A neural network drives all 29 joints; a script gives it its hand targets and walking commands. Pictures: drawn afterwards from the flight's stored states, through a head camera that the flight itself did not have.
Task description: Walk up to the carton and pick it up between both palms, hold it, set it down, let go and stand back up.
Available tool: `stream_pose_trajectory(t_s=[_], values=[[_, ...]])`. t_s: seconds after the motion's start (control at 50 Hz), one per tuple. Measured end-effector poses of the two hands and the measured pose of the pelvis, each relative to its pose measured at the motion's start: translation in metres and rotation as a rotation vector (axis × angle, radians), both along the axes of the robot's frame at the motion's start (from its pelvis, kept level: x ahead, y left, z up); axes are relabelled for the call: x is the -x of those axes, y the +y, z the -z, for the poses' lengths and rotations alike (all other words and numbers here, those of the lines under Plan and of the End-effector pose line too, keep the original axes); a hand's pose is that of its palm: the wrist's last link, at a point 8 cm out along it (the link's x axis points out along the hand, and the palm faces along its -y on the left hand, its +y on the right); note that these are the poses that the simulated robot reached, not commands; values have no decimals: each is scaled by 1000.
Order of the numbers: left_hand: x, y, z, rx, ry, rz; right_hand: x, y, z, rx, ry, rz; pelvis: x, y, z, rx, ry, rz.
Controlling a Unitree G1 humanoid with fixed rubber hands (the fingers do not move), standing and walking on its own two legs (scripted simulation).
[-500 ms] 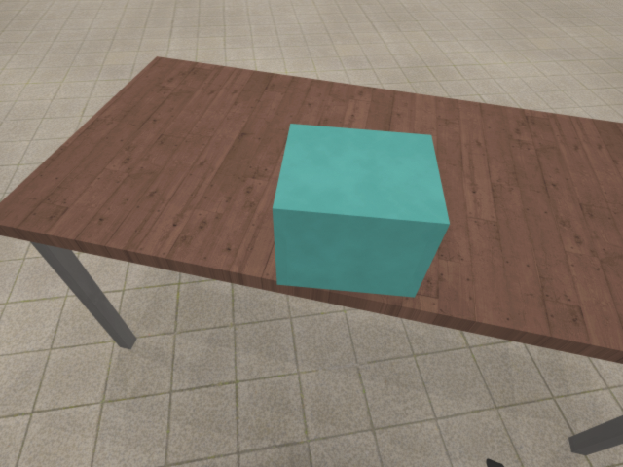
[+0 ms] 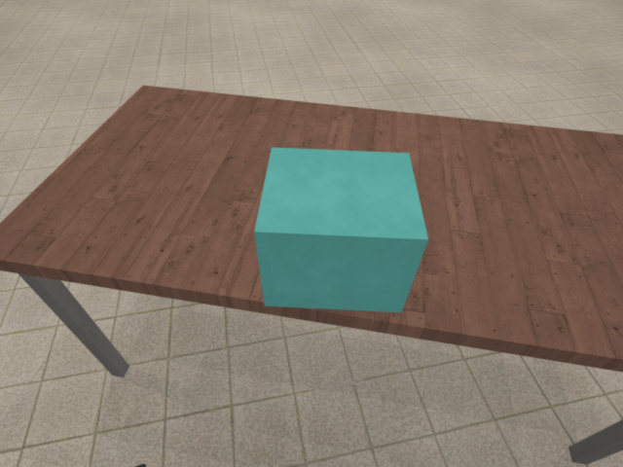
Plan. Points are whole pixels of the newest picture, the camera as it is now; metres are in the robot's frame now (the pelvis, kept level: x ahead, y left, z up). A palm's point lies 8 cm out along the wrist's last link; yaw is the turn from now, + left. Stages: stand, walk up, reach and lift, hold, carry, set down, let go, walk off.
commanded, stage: walk up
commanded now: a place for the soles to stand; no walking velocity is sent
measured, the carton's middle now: (336, 229) +0.52 -0.02 -0.01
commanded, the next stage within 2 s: none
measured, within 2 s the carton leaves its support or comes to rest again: neither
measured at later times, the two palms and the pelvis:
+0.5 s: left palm out of the picture +0.09 +0.25 -0.11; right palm out of the picture +0.13 -0.28 -0.11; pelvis +0.07 -0.01 +0.00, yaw -8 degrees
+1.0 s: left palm (169, 403) +0.24 +0.22 -0.10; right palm out of the picture +0.14 -0.29 -0.11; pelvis +0.11 -0.02 +0.00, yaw -8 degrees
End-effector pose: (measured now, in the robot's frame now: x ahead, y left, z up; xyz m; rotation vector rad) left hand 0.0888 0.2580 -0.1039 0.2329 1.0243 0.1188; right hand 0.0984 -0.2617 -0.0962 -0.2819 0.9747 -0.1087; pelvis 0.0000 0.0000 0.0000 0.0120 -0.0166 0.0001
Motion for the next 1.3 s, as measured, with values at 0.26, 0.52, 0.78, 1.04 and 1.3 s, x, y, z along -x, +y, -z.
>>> stream_pose_trajectory(t_s=[0.26,0.52,0.78,1.04,1.3], values=[[10,-13,4,-26,98,40,30,-31,17,24,77,103,-27,-17,5,-2,-8,101],[-6,-3,8,-65,237,11,-36,-12,10,-6,62,94,-76,-12,1,17,-11,140],[-125,-21,16,-8,41,157,-62,-9,1,16,-6,178,-96,-6,7,18,-9,162],[-157,-42,-6,-22,-30,166,-39,-33,11,-26,74,209,-107,-25,-1,14,0,138],[-155,-51,-2,0,-26,142,-48,-37,10,-17,81,172,-109,-31,-1,17,-7,104]])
